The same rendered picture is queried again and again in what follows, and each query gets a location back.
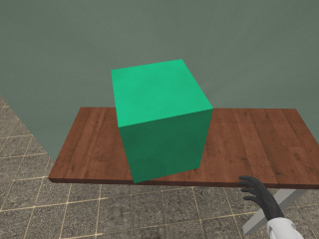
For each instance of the table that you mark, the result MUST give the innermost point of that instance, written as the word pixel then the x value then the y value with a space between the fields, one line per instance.
pixel 272 145

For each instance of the right robot forearm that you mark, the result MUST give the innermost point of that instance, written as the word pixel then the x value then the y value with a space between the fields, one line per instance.
pixel 282 228

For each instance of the carton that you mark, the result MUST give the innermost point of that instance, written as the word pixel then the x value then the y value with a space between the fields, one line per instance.
pixel 163 118

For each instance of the robot right hand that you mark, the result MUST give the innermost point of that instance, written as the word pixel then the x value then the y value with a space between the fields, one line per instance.
pixel 263 197

